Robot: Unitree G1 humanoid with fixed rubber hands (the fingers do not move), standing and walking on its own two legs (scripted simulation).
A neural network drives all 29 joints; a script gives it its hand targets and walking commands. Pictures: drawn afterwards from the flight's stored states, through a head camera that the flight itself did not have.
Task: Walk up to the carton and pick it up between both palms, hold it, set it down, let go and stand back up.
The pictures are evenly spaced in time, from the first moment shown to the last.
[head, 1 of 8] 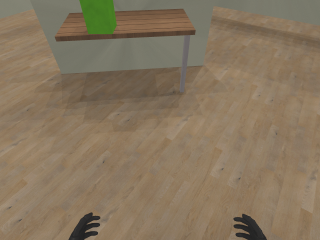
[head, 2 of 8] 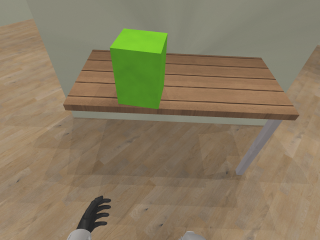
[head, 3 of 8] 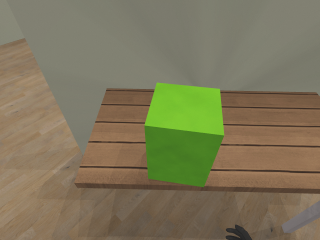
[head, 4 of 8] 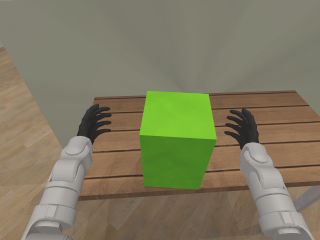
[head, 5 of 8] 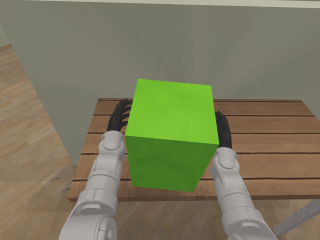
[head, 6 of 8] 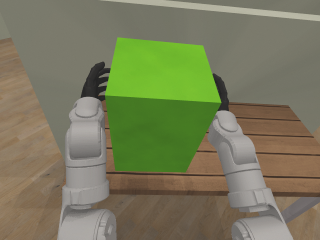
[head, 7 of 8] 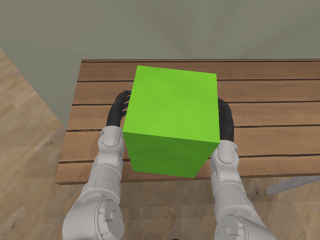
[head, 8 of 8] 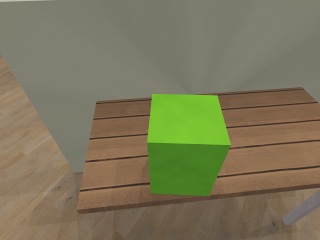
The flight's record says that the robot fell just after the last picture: no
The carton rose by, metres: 0.21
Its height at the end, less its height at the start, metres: +0.00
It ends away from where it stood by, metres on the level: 0.01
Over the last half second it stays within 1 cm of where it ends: yes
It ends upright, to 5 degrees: yes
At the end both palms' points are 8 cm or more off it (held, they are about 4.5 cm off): yes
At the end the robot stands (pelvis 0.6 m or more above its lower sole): yes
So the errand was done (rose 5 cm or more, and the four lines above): yes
